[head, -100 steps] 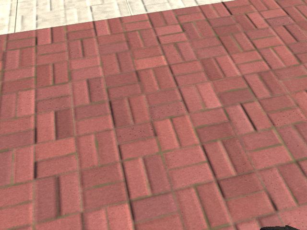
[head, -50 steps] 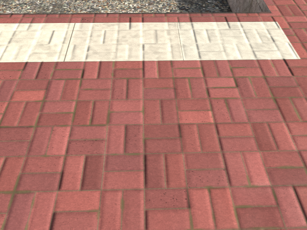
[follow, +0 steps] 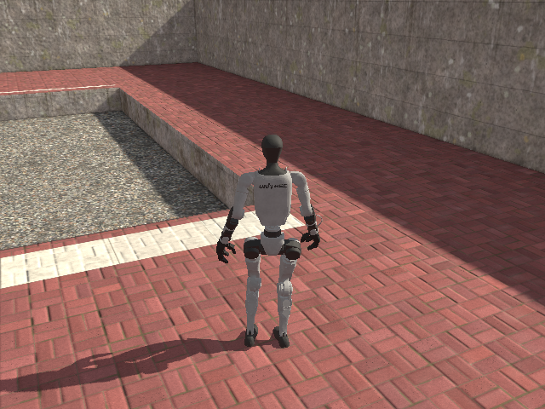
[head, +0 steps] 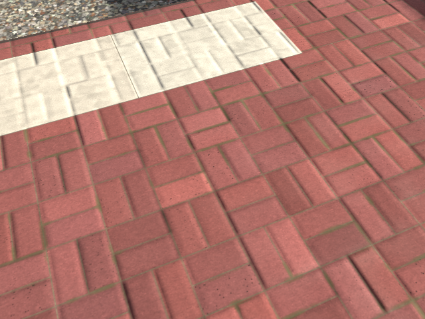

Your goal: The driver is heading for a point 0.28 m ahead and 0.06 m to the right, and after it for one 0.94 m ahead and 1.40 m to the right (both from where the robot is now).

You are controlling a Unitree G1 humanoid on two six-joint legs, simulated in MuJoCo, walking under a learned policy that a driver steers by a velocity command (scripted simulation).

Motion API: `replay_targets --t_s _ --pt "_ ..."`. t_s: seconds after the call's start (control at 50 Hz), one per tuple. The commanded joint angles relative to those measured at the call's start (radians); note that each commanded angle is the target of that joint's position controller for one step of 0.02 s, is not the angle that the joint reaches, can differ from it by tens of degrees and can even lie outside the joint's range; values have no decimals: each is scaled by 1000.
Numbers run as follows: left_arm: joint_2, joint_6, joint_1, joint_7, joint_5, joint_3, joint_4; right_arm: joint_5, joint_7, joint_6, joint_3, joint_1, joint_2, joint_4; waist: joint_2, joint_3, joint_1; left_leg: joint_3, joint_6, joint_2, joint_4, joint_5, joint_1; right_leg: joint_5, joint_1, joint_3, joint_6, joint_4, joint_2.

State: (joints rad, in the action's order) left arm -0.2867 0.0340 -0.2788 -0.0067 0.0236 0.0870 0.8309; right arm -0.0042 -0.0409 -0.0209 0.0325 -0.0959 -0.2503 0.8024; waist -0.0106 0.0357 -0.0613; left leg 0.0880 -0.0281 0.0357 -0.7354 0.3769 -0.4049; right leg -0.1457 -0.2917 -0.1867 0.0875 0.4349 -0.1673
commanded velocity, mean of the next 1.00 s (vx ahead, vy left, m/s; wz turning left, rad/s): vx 0.14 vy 0.00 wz -0.57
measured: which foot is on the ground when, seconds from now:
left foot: up 0.00-0.04, down 0.06-0.56, up 0.58-1.00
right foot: down 0.00-0.06, up 0.08-0.54, down 0.56-1.00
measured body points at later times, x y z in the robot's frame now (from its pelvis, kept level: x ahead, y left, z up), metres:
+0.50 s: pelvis +0.00 +0.02 +0.00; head +0.03 +0.01 +0.45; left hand +0.21 +0.23 -0.12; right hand +0.00 -0.28 -0.12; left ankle +0.02 +0.12 -0.74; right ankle -0.05 -0.08 -0.71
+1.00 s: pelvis +0.12 -0.07 -0.01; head +0.15 -0.11 +0.44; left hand +0.25 +0.18 -0.13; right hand +0.15 -0.38 -0.11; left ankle +0.29 -0.06 -0.72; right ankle -0.05 -0.07 -0.74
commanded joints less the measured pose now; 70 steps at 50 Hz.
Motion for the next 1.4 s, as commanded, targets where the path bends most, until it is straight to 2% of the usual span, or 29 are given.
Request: replay_targets --t_s 0.02,0.06,0.08,0.1,0.12,0.16,0.22,0.3,0.42,0.5,0.54,0.56,0.58,0.6,0.62,0.64,0.68,0.74,0.82,0.94,1.0,1.02,1.04,1.06,1.08,1.1,1.12,1.16,1.4 --pt "-152 0 14 2 -4 36 -59 15 -11 25 17 -68 -94 -60 -116 -88 50 -1 25 31 168 14 68 293 137 -357 105 -59 275" --pt "-127 2 59 1 -22 28 -78 3 -22 40 24 -148 -124 -48 -68 -91 93 39 47 -38 442 -138 281 124 20 -311 19 18 195" --pt "-46 -1 -8 0 -25 9 -84 -13 -32 39 35 -110 -198 -68 130 -107 34 247 108 -268 529 -162 373 -231 -84 -148 -42 201 83" --pt "-95 0 -16 -11 -20 24 -91 -25 -25 30 45 -40 -257 -98 241 -57 25 431 238 -434 510 -447 321 -464 -253 57 -70 394 -41" --pt "-159 3 -14 -13 8 37 -73 -19 -18 26 38 -74 -199 -96 129 -70 32 359 293 -441 461 -613 302 -453 -230 67 -86 576 46" --pt "-145 16 -31 1 5 42 -46 -11 -9 23 14 -16 -121 -114 74 -46 -2 149 236 -307 420 -684 275 -350 -215 76 -106 697 68" --pt "-128 37 -7 30 -6 32 -54 -21 -9 20 17 -51 -132 -118 152 -60 25 28 211 -242 390 -762 331 -287 -254 117 -143 761 74" --pt "-109 48 79 42 -12 18 -90 -21 -6 22 33 -140 -159 -95 160 -56 78 18 236 -278 384 -734 425 -282 -292 140 -162 648 103" --pt "-79 51 137 55 -19 -4 -134 -27 15 25 51 -135 -191 -93 183 -61 88 -49 236 -317 373 -655 351 -303 -129 209 -125 410 148" --pt "-96 44 172 71 -17 -7 -168 -38 33 21 69 -148 -231 -91 204 -54 102 -39 204 -337 441 -62 255 -317 4 268 -64 225 145" --pt "-90 29 69 71 -6 -7 -131 -26 34 14 70 -117 -222 -95 131 -37 33 -99 155 -307 348 96 101 -237 216 290 -23 31 111" --pt "-123 13 -64 59 1 6 -76 -28 37 12 58 -125 -174 -96 -23 -64 -15 -185 109 -243 138 181 -40 -318 384 168 7 -70 151" --pt "-259 -4 -156 47 5 35 -84 -33 50 10 26 -70 -65 -168 -332 -52 -48 -295 33 -80 -240 333 -335 -610 468 -366 118 -225 488" --pt "-266 -12 -149 38 3 36 -98 -57 48 16 36 29 -131 -204 -215 52 -82 -112 33 -45 -313 248 -452 -608 334 -536 207 -327 542" --pt "-211 -11 -95 28 0 18 -95 -37 58 24 50 38 -175 -199 -124 114 -35 -65 38 -98 -321 110 -435 -622 280 -429 197 -327 495" --pt "-173 -16 -40 21 -8 4 -102 -18 71 37 55 -16 -189 -169 -115 130 16 -66 34 -113 -289 -4 -384 -520 247 -331 164 -330 429" --pt "-149 -40 -8 13 -16 -5 -110 -42 80 45 54 -81 -181 -122 -108 93 48 -78 17 -116 -269 -116 -312 -246 264 -197 132 -318 335" --pt "-132 -75 -71 20 -22 -11 -77 -45 85 35 47 -100 -146 -100 -72 32 52 -103 4 -106 -265 -184 -300 63 311 -106 127 -283 312" --pt "-145 -77 -163 7 -20 -9 -37 -34 74 30 37 -10 -123 -132 -76 38 27 -120 -18 -80 -207 -189 -327 573 327 -67 121 -178 306" --pt "-152 -49 -211 -16 -11 -8 -14 -16 66 34 15 107 -107 -176 -96 20 -10 -127 10 -6 11 -230 -223 762 322 -105 84 -35 284" --pt "-172 -50 -120 -23 -10 -2 -40 -11 41 46 23 -38 -147 -137 -104 -36 67 -102 58 35 167 -223 42 849 255 -141 17 93 251" --pt "-177 -59 -87 -18 -21 -1 -48 -13 27 56 29 -126 -163 -115 -96 -75 117 -93 77 26 262 -324 189 819 215 -146 -8 198 218" --pt "-146 -72 -55 -9 -39 -10 -76 -26 12 73 38 -253 -201 -97 -43 -165 175 10 112 -113 315 -502 433 598 94 -135 -36 389 169" --pt "-35 -74 -150 -13 -42 -28 -94 -32 3 73 40 -286 -261 -107 201 -291 115 250 180 -434 210 -1059 651 -417 -74 1 -51 678 30" --pt "-124 -50 -270 -26 -33 -6 -77 -1 11 51 53 -264 -275 -127 262 -414 71 491 312 -541 267 -1065 604 -532 -132 52 -52 857 -11" --pt "-155 -25 -236 -27 -3 2 -42 11 13 41 36 -182 -191 -149 119 -286 44 400 302 -483 322 -834 464 -445 -152 48 -58 904 59" --pt "-151 -13 -159 -14 5 4 -47 10 11 38 14 -109 -120 -160 76 -160 45 259 273 -405 366 -691 342 -389 -165 80 -71 872 87" --pt "-114 13 -117 9 0 3 -56 -7 2 32 6 -64 -109 -156 130 -69 30 96 243 -310 437 -560 211 -330 -145 111 -103 816 126" --pt "-79 41 71 58 -7 -23 -164 -30 21 16 42 -87 -188 -128 167 -82 63 -100 228 -348 449 -210 134 -261 -11 232 -77 351 169"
